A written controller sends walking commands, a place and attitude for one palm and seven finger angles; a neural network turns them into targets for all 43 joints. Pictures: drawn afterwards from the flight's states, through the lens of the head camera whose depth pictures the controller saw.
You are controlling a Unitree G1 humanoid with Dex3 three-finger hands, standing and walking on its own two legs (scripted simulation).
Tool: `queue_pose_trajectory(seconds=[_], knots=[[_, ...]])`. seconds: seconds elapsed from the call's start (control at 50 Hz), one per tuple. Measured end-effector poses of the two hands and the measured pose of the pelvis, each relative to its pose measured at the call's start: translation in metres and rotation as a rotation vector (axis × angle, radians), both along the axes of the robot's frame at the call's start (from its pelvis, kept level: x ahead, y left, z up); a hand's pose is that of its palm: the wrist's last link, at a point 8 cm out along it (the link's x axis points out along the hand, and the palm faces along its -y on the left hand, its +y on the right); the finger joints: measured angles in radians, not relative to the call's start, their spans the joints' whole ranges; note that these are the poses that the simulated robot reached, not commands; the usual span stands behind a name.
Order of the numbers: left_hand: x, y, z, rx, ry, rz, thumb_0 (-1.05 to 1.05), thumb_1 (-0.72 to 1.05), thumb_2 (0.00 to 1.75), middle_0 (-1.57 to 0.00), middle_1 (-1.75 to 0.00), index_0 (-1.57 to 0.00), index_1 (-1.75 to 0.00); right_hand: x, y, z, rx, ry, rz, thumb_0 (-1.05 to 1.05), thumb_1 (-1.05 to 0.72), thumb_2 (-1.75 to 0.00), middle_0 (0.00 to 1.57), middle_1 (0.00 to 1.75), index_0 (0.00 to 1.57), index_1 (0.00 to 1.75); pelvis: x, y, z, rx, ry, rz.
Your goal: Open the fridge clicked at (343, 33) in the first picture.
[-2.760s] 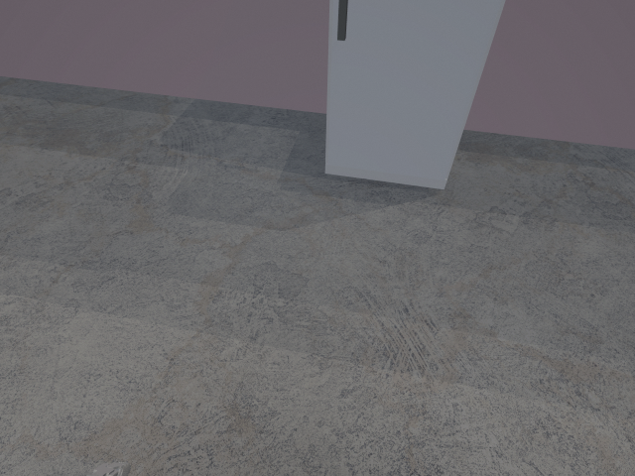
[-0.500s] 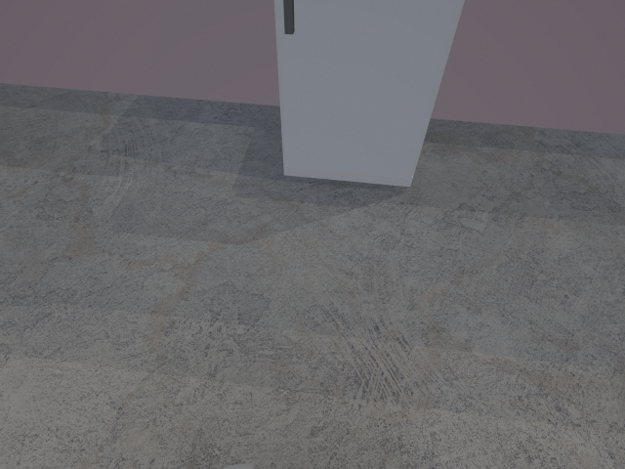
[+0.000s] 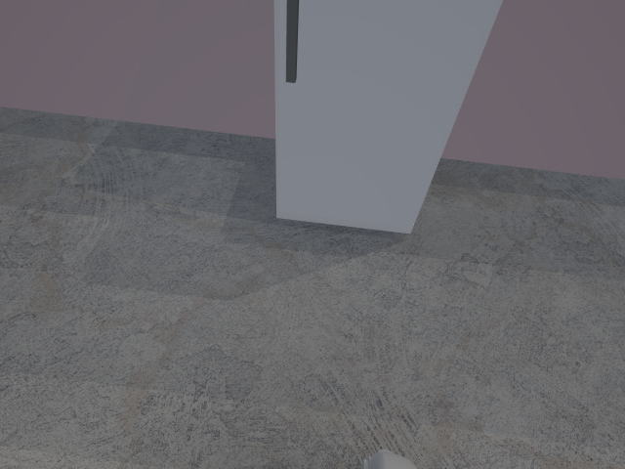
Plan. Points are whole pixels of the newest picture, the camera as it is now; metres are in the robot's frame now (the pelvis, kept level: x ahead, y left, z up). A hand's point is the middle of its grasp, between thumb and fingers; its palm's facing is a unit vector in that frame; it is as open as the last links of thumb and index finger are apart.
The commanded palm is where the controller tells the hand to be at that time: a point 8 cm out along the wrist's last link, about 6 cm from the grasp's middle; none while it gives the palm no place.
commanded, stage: walk to a spot facing it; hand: left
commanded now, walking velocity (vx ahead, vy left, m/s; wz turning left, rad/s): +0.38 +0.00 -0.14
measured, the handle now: (293, 15) +1.15 +0.13 +0.10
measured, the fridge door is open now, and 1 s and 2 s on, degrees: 0 0 0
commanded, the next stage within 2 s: take the last steps up to it in 0.48 s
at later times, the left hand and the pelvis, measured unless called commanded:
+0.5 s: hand (243, 398) +0.26 +0.12 -0.17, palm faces +0.05 -0.98 -0.20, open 7.2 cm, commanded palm none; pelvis +0.24 -0.06 +0.00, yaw +1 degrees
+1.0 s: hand (233, 304) +0.43 +0.17 -0.17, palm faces +0.09 -0.98 -0.18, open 7.3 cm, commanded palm none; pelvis +0.41 -0.01 +0.00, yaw +1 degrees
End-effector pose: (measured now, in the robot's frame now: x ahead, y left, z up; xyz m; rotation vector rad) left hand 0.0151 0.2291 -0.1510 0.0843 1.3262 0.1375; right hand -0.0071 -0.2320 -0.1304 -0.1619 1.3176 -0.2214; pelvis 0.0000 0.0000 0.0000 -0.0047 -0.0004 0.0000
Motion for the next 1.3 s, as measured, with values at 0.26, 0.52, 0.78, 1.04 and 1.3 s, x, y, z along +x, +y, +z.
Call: queue_pose_trajectory(seconds=[0.26,0.52,0.78,1.04,1.3], knots=[[0.22,-0.046,-0.005,0.075,-0.174,-0.129,0.01,0.92,0.9,-0.2,-0.3,-0.2,-0.3,0.017,-0.01,-0.039,0.149,0.335,-0.143,0.01,-0.92,-0.9,0.2,0.3,0.2,0.3,0.137,-0.05,-0.031,0.015,-0.014,-0.034],[0.232,-0.058,0.007,0.05,-0.016,0.003,0.0,0.94,0.9,-0.2,-0.3,-0.21,-0.3,0.3,-0.059,-0.012,0.048,-0.084,0.032,0.01,-0.94,-0.9,0.19,0.3,0.2,0.3,0.247,-0.055,-0.004,-0.017,-0.009,0.031],[0.262,-0.03,-0.026,-0.032,0.181,0.117,0.01,0.92,0.9,-0.2,-0.3,-0.2,-0.3,0.467,0.001,-0.01,0.01,-0.206,0.189,0.01,-0.92,-0.9,0.19,0.3,0.2,0.3,0.351,-0.009,-0.022,-0.015,-0.039,0.062],[0.428,-0.012,0.011,0.056,-0.018,0.013,0.01,0.92,0.9,-0.2,-0.3,-0.2,-0.3,0.432,-0.008,-0.018,0.067,0.002,0.016,0.0,-0.94,-0.9,0.2,0.3,0.2,0.3,0.424,-0.016,-0.002,0.025,-0.02,0.018],[0.518,-0.066,0.018,0.097,-0.068,-0.005,0.0,0.94,0.9,-0.2,-0.3,-0.2,-0.3,0.478,-0.053,-0.031,0.129,0.138,-0.03,0.01,-0.92,-0.9,0.2,0.3,0.2,0.3,0.509,-0.068,-0.005,0.017,-0.009,0.001]])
